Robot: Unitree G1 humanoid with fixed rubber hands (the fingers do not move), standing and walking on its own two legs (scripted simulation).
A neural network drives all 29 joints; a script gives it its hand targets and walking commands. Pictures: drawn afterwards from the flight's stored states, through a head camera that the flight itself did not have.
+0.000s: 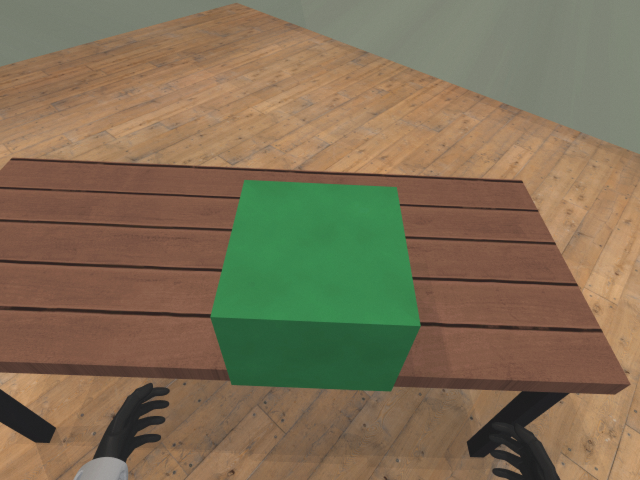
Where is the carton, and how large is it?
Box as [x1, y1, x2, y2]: [210, 180, 420, 391]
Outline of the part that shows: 244,180 210,316 231,383 244,385 390,391 420,326 396,187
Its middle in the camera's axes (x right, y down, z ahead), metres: +0.00 +0.08 +0.65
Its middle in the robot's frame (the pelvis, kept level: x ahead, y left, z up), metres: +0.43 +0.03 -0.06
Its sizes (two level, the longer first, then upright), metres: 0.268 0.261 0.210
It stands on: a table, 0.61 m high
